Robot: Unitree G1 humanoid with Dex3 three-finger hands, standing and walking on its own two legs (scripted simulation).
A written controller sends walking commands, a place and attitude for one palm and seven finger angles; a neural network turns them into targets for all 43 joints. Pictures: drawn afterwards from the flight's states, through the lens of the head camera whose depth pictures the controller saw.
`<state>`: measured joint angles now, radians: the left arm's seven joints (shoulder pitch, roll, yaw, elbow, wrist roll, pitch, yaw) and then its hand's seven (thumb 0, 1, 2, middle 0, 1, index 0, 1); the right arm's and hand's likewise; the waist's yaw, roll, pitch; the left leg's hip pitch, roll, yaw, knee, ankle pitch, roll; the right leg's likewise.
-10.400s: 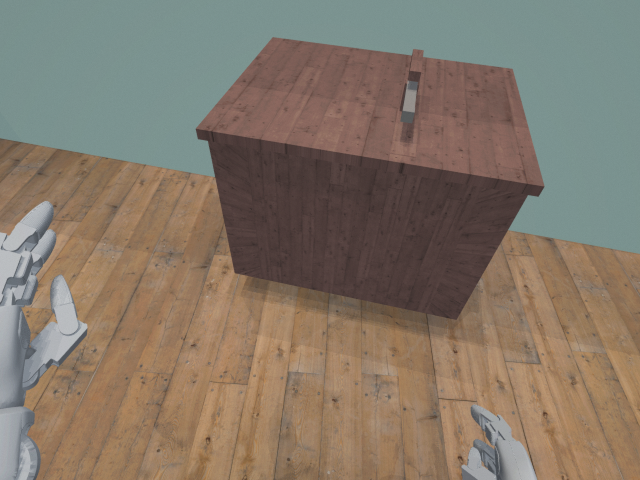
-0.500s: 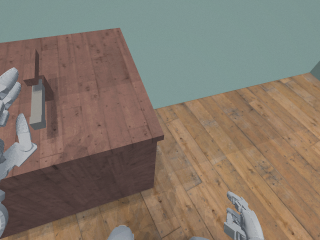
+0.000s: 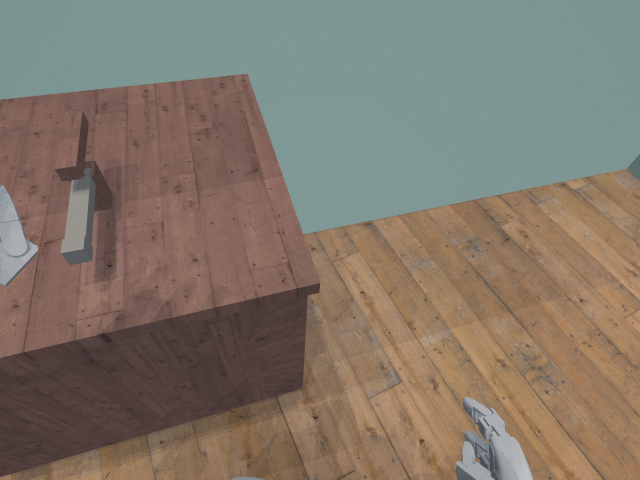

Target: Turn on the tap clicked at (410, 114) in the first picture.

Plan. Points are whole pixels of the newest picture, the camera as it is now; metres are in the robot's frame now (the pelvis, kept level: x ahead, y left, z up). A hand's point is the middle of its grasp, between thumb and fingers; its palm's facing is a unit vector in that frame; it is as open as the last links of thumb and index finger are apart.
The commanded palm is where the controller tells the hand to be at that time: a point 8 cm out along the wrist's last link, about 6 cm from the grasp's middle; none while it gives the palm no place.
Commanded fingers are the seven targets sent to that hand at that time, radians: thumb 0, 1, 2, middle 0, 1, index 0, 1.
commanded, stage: come to a stop and stand still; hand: left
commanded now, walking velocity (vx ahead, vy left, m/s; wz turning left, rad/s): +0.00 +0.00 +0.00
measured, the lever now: (77, 250) +0.36 +0.38 +0.02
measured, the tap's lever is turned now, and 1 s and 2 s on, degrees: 0 0 0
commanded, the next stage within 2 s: look again from close up in 0.62 s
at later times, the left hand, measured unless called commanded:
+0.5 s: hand (58, 242) +0.27 +0.28 +0.18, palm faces +0.33 -0.85 -0.40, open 7.4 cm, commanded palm +0.21 +0.32 +0.18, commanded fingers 0.00 0.90 0.90 -0.20 -0.30 -0.20 -0.30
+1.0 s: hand (53, 273) +0.25 +0.28 +0.17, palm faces +0.36 -0.86 -0.37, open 7.4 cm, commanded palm +0.19 +0.31 +0.18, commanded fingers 0.00 0.90 0.90 -0.20 -0.30 -0.20 -0.30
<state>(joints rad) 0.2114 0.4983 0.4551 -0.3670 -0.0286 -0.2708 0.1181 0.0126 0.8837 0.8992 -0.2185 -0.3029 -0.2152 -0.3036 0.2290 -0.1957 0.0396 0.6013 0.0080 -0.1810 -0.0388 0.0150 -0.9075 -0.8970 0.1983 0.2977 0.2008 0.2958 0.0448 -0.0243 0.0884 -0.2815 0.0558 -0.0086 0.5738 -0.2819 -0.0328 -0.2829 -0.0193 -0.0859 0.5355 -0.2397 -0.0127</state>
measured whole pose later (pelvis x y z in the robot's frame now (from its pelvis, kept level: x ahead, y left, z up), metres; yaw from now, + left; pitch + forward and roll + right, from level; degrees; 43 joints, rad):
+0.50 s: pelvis +0.04 +0.05 +0.01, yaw -2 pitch +2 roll -2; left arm 0.44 0.37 0.39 -0.59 -0.02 -0.23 0.11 0.01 0.89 0.90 -0.21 -0.30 -0.21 -0.30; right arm 0.15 -0.19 0.02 0.58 -0.01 -0.13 0.00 0.01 -0.90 -0.90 0.20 0.30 0.21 0.30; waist 0.02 -0.04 0.08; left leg -0.24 0.01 0.05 0.51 -0.31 0.03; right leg -0.23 -0.05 -0.02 0.41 -0.21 0.05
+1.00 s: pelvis +0.02 +0.04 +0.01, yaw -3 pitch -1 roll -1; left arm 0.44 0.34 0.35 -0.45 -0.03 -0.19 0.12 0.01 0.89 0.90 -0.21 -0.30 -0.21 -0.30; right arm 0.20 -0.20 0.02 0.59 0.00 -0.09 -0.03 0.01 -0.90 -0.90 0.20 0.30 0.21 0.30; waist 0.02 0.00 0.03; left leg -0.19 0.02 0.05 0.47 -0.26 0.02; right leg -0.19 -0.04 -0.02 0.37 -0.17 0.05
